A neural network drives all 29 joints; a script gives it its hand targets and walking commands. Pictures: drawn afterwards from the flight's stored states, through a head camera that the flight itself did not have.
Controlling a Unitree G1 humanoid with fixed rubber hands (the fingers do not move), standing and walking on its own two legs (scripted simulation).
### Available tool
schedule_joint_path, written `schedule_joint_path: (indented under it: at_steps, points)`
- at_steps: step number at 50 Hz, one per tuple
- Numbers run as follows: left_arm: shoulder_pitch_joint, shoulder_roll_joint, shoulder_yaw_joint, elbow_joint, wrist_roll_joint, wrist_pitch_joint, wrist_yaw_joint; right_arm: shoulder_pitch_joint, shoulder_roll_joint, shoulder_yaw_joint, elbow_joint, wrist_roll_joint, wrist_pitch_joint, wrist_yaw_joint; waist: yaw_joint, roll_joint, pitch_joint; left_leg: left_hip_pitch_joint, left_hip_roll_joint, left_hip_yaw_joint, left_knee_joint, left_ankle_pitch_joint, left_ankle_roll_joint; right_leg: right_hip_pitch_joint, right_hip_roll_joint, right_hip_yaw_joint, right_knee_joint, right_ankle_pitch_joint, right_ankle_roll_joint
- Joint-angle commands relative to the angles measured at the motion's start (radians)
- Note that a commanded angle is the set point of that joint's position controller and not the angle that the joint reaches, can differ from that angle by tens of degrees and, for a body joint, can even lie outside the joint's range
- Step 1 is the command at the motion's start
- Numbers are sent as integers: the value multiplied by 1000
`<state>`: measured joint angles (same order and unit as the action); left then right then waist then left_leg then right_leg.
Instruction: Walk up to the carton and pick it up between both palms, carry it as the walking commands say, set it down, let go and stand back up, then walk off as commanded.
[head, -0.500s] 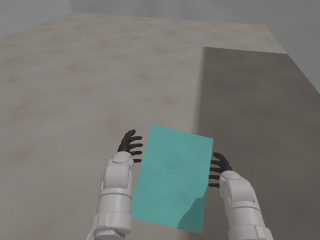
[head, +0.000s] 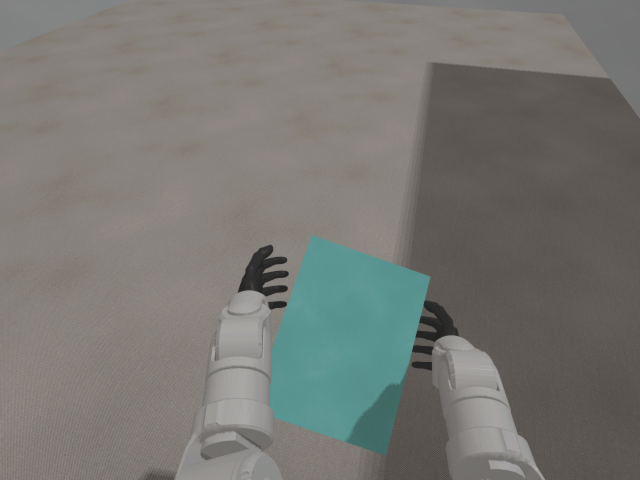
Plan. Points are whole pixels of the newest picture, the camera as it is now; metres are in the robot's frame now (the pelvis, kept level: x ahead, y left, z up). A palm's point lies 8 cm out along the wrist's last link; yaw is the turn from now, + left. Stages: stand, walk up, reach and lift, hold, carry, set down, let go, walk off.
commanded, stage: set down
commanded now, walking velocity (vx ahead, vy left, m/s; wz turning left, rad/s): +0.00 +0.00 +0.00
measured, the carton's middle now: (337, 338) +0.36 +0.00 -0.07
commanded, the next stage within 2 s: none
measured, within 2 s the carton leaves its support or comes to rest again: neither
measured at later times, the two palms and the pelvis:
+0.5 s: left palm (259, 339) +0.36 +0.13 -0.06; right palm (423, 370) +0.33 -0.13 -0.10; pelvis -0.01 -0.01 -0.03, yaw +0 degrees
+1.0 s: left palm (262, 358) +0.37 +0.13 -0.15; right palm (409, 374) +0.36 -0.13 -0.18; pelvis -0.04 +0.00 -0.12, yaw -2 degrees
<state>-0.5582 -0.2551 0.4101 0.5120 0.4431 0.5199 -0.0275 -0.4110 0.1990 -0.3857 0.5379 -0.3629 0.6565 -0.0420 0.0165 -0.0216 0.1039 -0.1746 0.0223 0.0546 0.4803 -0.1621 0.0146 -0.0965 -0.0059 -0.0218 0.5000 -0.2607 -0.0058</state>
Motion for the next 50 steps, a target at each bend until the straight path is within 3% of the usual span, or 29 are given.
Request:
schedule_joint_path:
  at_steps: [1,11,19,25,34,48,49,50]
  points:
    - [-204,-820,-289,283,-119,32,-210,-787,720,350,-131,178,-178,204,3,14,-251,209,-73,-155,-18,-46,22,-243,76,111,-121,-109,-39]
    - [-150,-779,-264,305,-76,-114,-179,-727,654,319,-79,132,-331,198,1,24,-353,52,-86,-154,80,71,13,-352,99,104,-2,26,-26]
    - [-129,-811,-354,298,-81,-277,-140,-714,654,426,-77,144,-505,187,15,27,-580,-70,-102,-146,219,214,0,-486,122,91,139,155,-13]
    - [-131,-805,-398,318,-92,-343,-121,-713,666,499,-65,157,-571,167,23,7,-705,-217,-112,-132,325,244,0,-582,130,94,238,201,-5]
    - [-196,-823,-450,318,-124,-354,-110,-777,704,560,-64,199,-583,159,21,-16,-856,-445,-131,-116,469,200,0,-727,140,94,390,173,8]
    - [-411,-935,-437,371,-146,-227,-133,-1029,773,507,-19,227,-467,212,27,14,-930,-688,-161,-102,623,-74,-19,-987,161,64,564,-119,4]
    - [-439,-944,-433,378,-151,-219,-134,-1056,778,502,-6,223,-459,218,42,16,-927,-718,-163,-101,628,-104,-24,-1001,160,63,574,-149,4]
    - [-428,-963,-428,394,-153,-210,-136,-1067,783,495,-6,220,-451,222,28,12,-934,-710,-166,-103,635,-108,-25,-1019,164,56,584,-150,7]
